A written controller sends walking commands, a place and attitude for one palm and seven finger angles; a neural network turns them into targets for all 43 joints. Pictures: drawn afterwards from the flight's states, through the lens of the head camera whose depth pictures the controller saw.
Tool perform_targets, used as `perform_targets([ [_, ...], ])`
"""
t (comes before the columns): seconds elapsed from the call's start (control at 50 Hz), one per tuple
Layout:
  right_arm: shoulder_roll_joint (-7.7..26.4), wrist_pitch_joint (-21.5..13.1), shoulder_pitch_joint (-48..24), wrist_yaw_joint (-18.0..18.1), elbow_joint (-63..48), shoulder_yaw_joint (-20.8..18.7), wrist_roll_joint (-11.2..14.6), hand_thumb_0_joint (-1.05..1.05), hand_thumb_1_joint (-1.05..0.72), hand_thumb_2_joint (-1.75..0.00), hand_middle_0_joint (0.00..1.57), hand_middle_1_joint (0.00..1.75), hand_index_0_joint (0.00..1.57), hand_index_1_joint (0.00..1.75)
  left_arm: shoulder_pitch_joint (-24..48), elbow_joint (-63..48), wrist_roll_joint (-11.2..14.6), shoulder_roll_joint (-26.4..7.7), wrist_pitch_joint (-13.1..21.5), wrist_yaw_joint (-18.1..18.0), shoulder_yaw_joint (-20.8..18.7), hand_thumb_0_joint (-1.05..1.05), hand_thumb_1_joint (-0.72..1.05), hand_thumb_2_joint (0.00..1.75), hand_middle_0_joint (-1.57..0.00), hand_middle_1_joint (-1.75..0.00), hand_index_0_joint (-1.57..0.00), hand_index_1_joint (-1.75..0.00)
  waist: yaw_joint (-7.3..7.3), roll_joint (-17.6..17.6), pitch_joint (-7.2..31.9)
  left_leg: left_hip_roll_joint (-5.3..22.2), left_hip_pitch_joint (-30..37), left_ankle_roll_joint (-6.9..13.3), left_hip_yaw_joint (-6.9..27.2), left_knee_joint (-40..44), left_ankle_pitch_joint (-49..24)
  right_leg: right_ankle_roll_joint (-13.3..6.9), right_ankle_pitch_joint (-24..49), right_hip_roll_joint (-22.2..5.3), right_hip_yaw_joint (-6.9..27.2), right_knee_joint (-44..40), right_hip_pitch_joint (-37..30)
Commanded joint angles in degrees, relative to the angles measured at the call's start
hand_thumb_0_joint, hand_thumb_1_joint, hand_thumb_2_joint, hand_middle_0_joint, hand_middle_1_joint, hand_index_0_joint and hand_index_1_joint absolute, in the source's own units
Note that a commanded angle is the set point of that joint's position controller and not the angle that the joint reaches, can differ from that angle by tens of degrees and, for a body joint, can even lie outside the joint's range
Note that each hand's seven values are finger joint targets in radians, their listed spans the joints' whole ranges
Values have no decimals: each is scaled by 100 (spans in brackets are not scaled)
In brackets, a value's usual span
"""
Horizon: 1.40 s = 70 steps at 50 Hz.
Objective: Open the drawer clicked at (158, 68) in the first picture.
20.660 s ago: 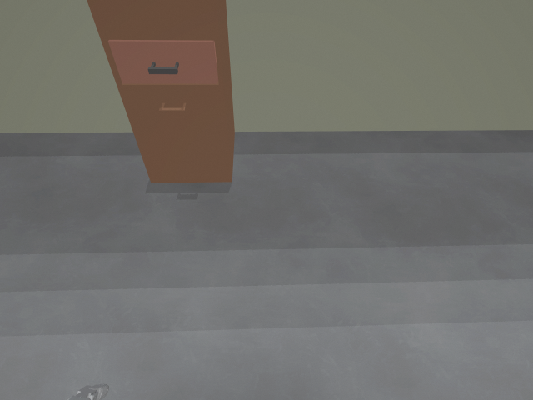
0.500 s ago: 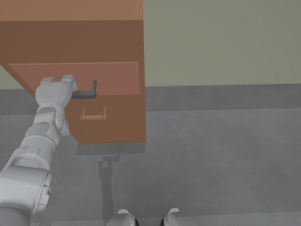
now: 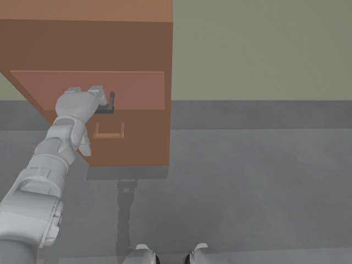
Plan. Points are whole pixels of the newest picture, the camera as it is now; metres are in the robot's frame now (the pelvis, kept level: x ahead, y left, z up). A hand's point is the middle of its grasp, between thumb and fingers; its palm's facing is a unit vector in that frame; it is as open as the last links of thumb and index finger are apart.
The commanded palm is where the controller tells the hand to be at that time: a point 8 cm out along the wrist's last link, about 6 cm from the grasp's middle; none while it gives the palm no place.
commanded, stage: re-aim the fingers above the handle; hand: left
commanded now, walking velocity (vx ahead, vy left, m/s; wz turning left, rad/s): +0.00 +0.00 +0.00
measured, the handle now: (95, 102) +0.55 +0.20 -0.06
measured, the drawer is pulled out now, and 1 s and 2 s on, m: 0.00 0.00 0.00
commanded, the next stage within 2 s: lower the fingers behind the handle in 0.80 s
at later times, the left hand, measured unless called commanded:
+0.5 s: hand (80, 117) +0.46 +0.21 +0.00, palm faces -0.19 -0.05 -0.98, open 13.8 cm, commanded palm +0.47 +0.20 +0.05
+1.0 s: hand (87, 110) +0.48 +0.20 +0.00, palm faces -0.15 -0.06 -0.99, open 13.8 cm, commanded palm +0.48 +0.21 +0.04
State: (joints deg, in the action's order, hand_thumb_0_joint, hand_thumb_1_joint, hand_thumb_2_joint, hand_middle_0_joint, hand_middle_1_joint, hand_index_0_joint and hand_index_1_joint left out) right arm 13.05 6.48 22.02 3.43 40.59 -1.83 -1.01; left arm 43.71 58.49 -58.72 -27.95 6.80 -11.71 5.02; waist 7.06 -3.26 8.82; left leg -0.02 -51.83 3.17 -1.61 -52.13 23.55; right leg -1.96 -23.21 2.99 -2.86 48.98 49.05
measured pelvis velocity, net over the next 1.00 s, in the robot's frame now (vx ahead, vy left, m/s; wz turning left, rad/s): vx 0.00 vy -0.01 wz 0.00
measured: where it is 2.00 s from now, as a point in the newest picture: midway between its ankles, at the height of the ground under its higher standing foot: outside the picture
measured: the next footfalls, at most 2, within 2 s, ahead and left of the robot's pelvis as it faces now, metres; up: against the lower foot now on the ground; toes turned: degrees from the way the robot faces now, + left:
none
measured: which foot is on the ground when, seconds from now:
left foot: down 0.00-1.00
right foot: down 0.00-1.00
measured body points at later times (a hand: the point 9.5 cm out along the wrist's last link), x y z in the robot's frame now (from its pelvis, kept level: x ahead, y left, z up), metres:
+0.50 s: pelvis +0.00 +0.00 +0.00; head +0.11 +0.00 +0.44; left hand +0.47 +0.21 +0.05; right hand +0.00 -0.27 -0.12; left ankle +0.00 +0.08 -0.69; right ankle -0.01 -0.10 -0.69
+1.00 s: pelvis +0.00 -0.01 +0.00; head +0.11 +0.00 +0.44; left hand +0.48 +0.20 +0.05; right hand -0.01 -0.27 -0.13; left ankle +0.00 +0.08 -0.69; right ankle -0.01 -0.10 -0.69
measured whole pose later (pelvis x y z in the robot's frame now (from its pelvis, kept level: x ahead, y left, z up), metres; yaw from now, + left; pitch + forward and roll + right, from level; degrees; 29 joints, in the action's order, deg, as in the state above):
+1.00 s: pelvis +0.00 -0.01 +0.00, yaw +0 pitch +23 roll -2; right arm 13.1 6.7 21.9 3.1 41.3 -1.2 -1.1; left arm 46.4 61.3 -61.1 -28.3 6.5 -15.1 3.3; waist 8.1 -3.2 9.7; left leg 0.4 -51.4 2.7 -1.3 -52.2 23.8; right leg -2.4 -23.2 3.5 -3.0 48.7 48.6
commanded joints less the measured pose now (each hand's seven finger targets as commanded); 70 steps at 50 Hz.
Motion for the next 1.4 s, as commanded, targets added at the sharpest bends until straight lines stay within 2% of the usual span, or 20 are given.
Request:
perform_targets([
  [0.0, 1018, -202, 792, 101, -108, -381, -79, 0, -90, -90, 20, 30, 20, 30, 3206, -1704, -276, -1306, 709, -773, -598, 0, -50, 30, -30, -120, -30, -120, 296, -738, 2333, 10, 2418, -97, 576, 51, -2283, -68, 1366, 125, 145, -262, 209],
  [0.02, 1046, -191, 750, 79, -55, -362, -124, 0, -90, -90, 20, 30, 20, 30, 3241, -1726, -390, -1774, 720, -1019, -1024, 0, -50, 30, -30, -120, -30, -120, 143, -835, 2358, 24, 2332, -141, 601, -5, -2488, -107, 1395, 126, 106, -125, 280],
  [0.04, 1041, -161, 700, 25, -70, -347, -162, 0, -90, -90, 20, 30, 20, 30, 3056, -1517, -499, -1844, 612, -1280, -1149, 0, -50, 30, -30, -120, -30, -120, 79, -1005, 2526, 16, 2295, -203, 635, -84, -2667, -115, 1416, 136, 73, 26, 374],
  [0.12, 1078, -9, 500, -205, -199, -282, -221, 0, -90, -90, 20, 30, 20, 30, 2266, -292, -540, -1848, -475, -1888, -1319, 0, -50, 30, -30, -120, -30, -120, -145, -494, 2618, -56, 1697, -180, 375, -138, -2854, -95, 1834, 165, 1, 137, -206],
  [0.18, 1149, 193, 637, -309, -382, -297, -99, 0, -90, -90, 20, 30, 20, 30, 2159, 17, -629, -1563, -1278, -1696, -836, 0, -50, 30, -30, -120, -30, -120, -130, -193, 3001, -59, 1814, -141, 226, 32, -2965, -43, 2374, 198, 42, -75, -947],
  [0.24, 1200, 428, 534, -240, -401, -215, 0, 0, -90, -90, 20, 30, 20, 30, 2378, 132, -489, -1992, -1685, -1390, -897, 0, -50, 30, -30, -120, -30, -120, -92, 256, 2974, -114, 1544, -60, 142, 263, -2481, 49, 2454, 151, 194, -330, -1567],
  [0.28, 1159, 398, 472, -113, -507, -205, 73, 0, -90, -90, 20, 30, 20, 30, 2553, -97, -285, -1813, -1602, -1004, -702, 0, -50, 30, -30, -120, -30, -120, 34, 457, 2672, -131, 1391, 19, 102, 432, -1946, 102, 2256, 104, 300, -592, -1831],
  [0.36, 1034, 86, 576, 136, -525, -306, 60, 0, -90, -90, 20, 30, 20, 30, 2897, -1184, -63, -1115, -396, -315, -233, 0, -50, 30, -30, -120, -30, -120, 332, 7, 2536, -61, 2187, 76, 240, 454, -1900, 78, 1942, 56, 341, -767, -1344],
  [0.42, 946, -95, 651, 141, -362, -361, 34, 0, -90, -90, 20, 30, 20, 30, 2926, -1470, -88, -552, 196, -268, 126, 0, -50, 30, -30, -120, -30, -120, 403, -407, 2344, 4, 2692, -3, 412, 350, -2094, 10, 1509, 101, 233, -682, -497],
  [0.46, 965, -160, 688, 133, -208, -376, -10, 0, -90, -90, 20, 30, 20, 30, 2947, -1330, -187, -631, 486, -429, -12, 0, -50, 30, -30, -120, -30, -120, 416, -416, 1875, 37, 2433, -47, 509, 243, -1818, -21, 1164, 103, 181, -554, 66],
  [0.5, 975, -179, 696, 70, -173, -391, -71, 0, -90, -90, 20, 30, 20, 30, 2845, -1264, -308, -834, 625, -711, -294, 0, -50, 30, -30, -120, -30, -120, 301, -558, 1961, 34, 2299, -102, 584, 126, -1883, -80, 1100, 109, 129, -341, 307],
  [0.62, 1095, -60, 601, -158, -227, -316, -177, 0, -90, -90, 20, 30, 20, 30, 2778, -459, -517, -1639, -256, -1693, -1061, 0, -50, 30, -30, -120, -30, -120, 40, -410, 2530, -50, 1642, -122, 437, -75, -2274, -94, 1484, 146, 68, 23, -73],
  [0.72, 1150, 86, 627, -191, -389, -305, -82, 0, -90, -90, 20, 30, 20, 30, 3010, -561, -532, -1787, -994, -1512, -888, 0, -50, 30, -30, -120, -30, -120, 88, -258, 3394, -75, 1954, -64, 284, 1, -2552, 4, 2230, 168, 172, -164, -1069],
  [0.82, 1064, -13, 749, -14, -364, -372, 6, 0, -90, -90, 20, 30, 20, 30, 3034, -1221, -100, -1273, -578, -676, -437, 0, -50, 30, -30, -120, -30, -120, 273, -232, 3398, -43, 2524, 0, 322, 249, -2533, 62, 2361, 140, 291, -591, -1371],
  [0.9, 1027, -57, 740, 81, -147, -323, 8, 0, -90, -90, 20, 30, 20, 30, 2495, -773, -185, -1084, -35, -460, -340, 0, -50, 30, -30, -120, -30, -120, 313, 9, 1960, -42, 1897, 38, 318, 289, -1907, 27, 1727, 119, 269, -691, -758],
  [0.96, 1037, -44, 730, 26, -117, -275, -37, 0, -90, -90, 20, 30, 20, 30, 2313, -416, -349, -1345, 158, -645, -589, 0, -50, 30, -30, -120, -30, -120, 179, -171, 1644, -65, 1390, 11, 307, 163, -1701, -46, 1468, 118, 251, -452, -415],
  [1.02, 1040, -20, 709, -56, -209, -277, -109, 0, -90, -90, 20, 30, 20, 30, 2118, -336, -412, -1549, 122, -912, -856, 0, -50, 30, -30, -120, -30, -120, 24, -274, 2080, -86, 1257, -6, 267, -18, -2042, -80, 1802, 125, 252, -174, -496],
  [1.18, 1063, -57, 799, -180, -268, -431, -160, 0, -90, -90, 20, 30, 20, 30, 2620, -1091, -464, -1379, -48, -1405, -860, 0, -50, 30, -30, -120, -30, -120, 102, -459, 3421, -1, 1977, -73, 360, -365, -2827, -14, 2318, 167, 198, 131, -497],
  [1.26, 1082, -63, 760, -153, -127, -427, -169, 0, -90, -90, 20, 30, 20, 30, 2725, -1162, -445, -1490, -74, -1477, -940, 0, -50, 30, -30, -120, -30, -120, 168, -513, 3367, 7, 2025, -73, 400, -408, -2804, -4, 2232, 161, 192, 138, -338],
  [1.38, 1053, -35, 728, -188, -53, -379, -165, 0, -90, -90, 20, 30, 20, 30, 2607, -558, -534, -1032, -393, -1453, -533, 0, -50, 30, -30, -120, -30, -120, 263, -544, 2827, 8, 1863, -89, 403, -394, -2630, -24, 1975, 184, 117, 108, -3],
])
